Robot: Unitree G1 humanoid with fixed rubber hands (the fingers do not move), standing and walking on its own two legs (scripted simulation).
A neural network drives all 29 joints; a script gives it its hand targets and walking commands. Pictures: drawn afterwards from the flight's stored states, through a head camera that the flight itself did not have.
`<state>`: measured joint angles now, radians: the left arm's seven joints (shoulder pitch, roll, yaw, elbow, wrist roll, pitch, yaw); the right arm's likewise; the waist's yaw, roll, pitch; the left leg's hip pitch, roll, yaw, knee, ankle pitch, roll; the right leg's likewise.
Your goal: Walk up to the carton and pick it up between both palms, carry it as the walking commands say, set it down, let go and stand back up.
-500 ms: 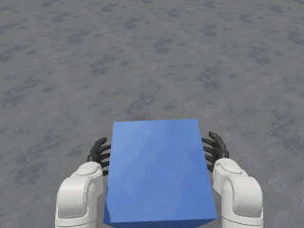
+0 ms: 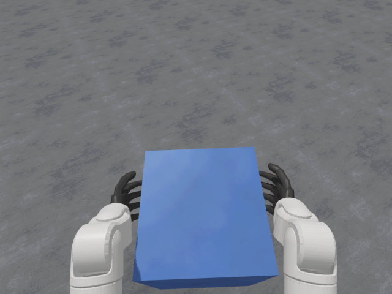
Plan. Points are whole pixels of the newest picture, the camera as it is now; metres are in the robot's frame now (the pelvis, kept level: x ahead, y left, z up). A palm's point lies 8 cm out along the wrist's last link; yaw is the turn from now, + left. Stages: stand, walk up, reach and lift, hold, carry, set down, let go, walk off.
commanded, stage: carry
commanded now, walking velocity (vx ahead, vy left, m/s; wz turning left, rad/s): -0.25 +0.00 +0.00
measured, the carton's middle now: (202, 225) +0.28 +0.01 +0.01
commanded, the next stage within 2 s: none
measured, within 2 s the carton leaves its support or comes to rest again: neither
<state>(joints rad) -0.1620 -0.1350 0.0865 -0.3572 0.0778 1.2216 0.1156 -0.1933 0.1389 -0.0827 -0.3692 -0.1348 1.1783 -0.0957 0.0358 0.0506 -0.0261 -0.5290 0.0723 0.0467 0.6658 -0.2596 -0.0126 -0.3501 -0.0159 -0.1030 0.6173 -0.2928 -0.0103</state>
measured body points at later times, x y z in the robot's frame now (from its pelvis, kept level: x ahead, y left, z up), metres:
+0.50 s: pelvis -0.19 +0.04 +0.01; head -0.18 +0.07 +0.46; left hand +0.06 +0.22 +0.06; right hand +0.10 -0.07 +0.09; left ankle -0.19 +0.14 -0.72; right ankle -0.17 -0.10 -0.64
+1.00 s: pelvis -0.39 +0.01 +0.02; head -0.37 -0.02 +0.46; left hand -0.11 +0.14 +0.10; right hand -0.11 -0.16 +0.09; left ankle -0.42 +0.17 -0.63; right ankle -0.34 -0.08 -0.72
